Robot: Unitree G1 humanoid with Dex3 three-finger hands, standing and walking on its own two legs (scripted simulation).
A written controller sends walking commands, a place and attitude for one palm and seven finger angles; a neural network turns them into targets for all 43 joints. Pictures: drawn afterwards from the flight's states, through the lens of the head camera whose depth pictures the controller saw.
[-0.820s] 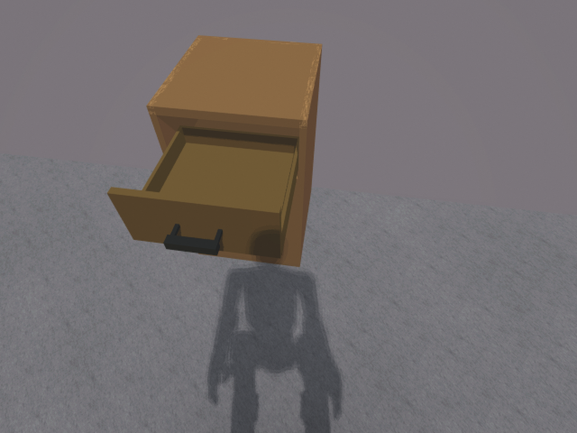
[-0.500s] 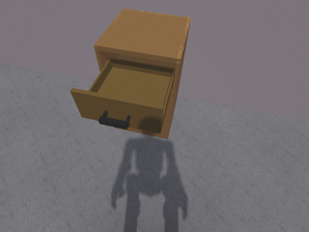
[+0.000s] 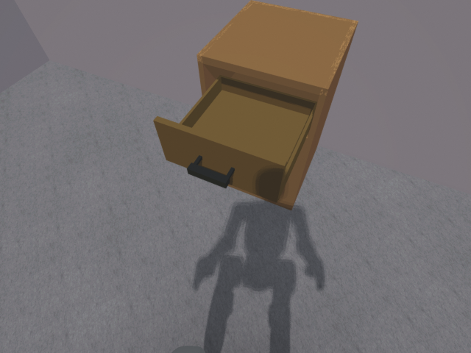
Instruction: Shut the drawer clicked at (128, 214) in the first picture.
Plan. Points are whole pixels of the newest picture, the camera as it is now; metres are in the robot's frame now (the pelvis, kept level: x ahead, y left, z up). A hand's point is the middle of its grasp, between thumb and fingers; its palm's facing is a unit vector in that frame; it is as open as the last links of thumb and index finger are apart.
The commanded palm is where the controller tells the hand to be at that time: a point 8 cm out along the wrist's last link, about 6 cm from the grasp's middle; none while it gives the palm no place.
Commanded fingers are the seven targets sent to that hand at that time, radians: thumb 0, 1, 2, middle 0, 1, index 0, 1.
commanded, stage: stand and wait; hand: left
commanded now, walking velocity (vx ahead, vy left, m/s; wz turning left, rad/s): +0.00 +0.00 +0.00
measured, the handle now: (211, 170) +0.58 +0.10 -0.17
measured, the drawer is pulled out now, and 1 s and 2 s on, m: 0.30 0.30 0.30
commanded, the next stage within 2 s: look at it before walking up in 0.38 s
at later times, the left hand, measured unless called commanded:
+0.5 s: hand out of the picture +0.03 +0.17 -0.17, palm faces +0.04 -0.98 -0.19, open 7.4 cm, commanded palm none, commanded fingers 0.00 0.90 0.90 -0.20 -0.30 -0.20 -0.30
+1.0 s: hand out of the picture +0.03 +0.16 -0.17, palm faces +0.04 -0.98 -0.20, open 7.4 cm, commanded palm none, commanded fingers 0.00 0.90 0.90 -0.20 -0.30 -0.20 -0.30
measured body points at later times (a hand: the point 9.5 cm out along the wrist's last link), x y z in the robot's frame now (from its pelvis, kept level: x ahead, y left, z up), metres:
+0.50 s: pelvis +0.02 +0.00 +0.01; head +0.06 +0.00 +0.45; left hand +0.03 +0.22 -0.16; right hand +0.04 -0.23 -0.15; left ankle +0.01 +0.14 -0.74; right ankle -0.02 -0.12 -0.74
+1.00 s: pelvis +0.03 -0.01 +0.01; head +0.06 -0.01 +0.45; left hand +0.03 +0.21 -0.15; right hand +0.00 -0.21 -0.16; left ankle +0.01 +0.14 -0.74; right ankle -0.02 -0.12 -0.74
